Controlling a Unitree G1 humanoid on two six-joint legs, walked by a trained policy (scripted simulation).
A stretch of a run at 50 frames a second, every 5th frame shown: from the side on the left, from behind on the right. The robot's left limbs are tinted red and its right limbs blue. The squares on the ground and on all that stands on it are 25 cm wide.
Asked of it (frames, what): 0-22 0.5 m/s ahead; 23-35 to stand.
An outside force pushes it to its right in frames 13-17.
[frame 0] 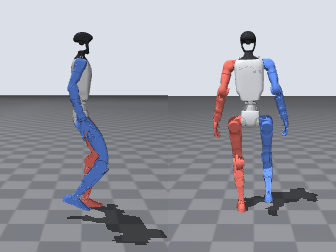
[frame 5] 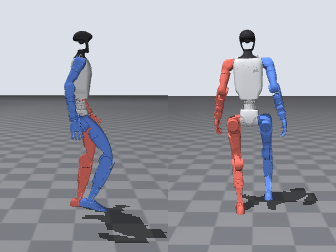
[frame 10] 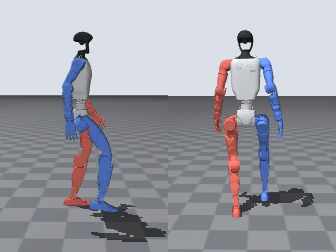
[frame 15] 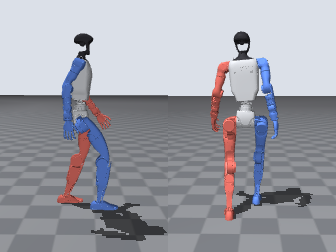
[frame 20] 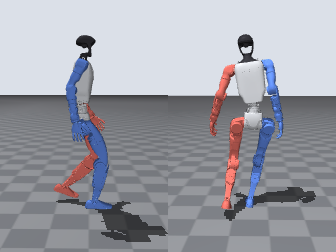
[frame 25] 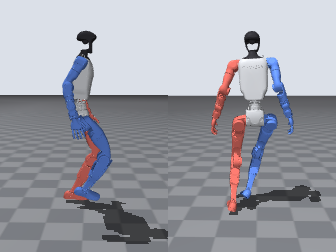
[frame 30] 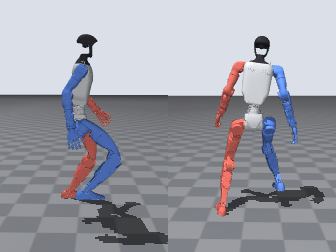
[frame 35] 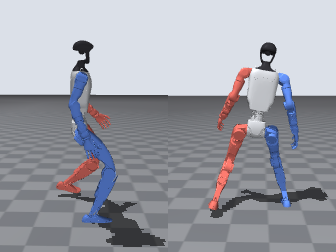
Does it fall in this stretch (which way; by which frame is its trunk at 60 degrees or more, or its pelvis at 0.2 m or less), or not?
no
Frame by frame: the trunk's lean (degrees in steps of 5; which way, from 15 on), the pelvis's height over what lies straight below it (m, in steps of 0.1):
0: 5, 0.8
5: 5, 0.8
10: 5, 0.8
15: 5, 0.8
20: 10, 0.8
25: 5, 0.8
30: 10, 0.7
35: 10, 0.7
